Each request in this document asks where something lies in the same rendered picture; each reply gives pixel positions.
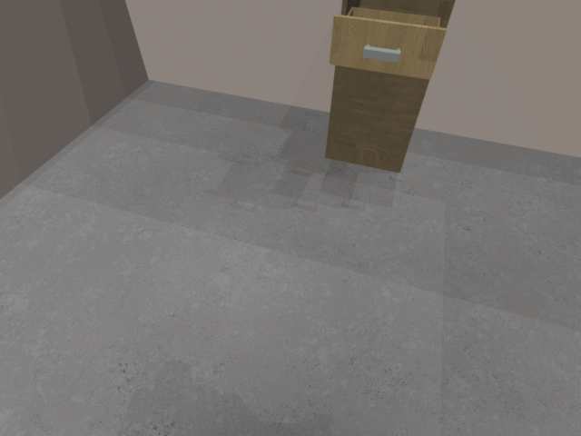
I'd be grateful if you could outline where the drawer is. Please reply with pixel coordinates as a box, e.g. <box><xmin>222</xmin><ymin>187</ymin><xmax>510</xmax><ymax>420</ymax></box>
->
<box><xmin>330</xmin><ymin>7</ymin><xmax>447</xmax><ymax>80</ymax></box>

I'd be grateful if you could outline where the handle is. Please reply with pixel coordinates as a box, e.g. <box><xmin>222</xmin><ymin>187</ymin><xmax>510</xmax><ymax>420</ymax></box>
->
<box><xmin>362</xmin><ymin>45</ymin><xmax>401</xmax><ymax>63</ymax></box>

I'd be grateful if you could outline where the cabinet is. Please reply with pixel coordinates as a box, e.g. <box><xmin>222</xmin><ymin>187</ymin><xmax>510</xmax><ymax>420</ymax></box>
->
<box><xmin>325</xmin><ymin>0</ymin><xmax>456</xmax><ymax>173</ymax></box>

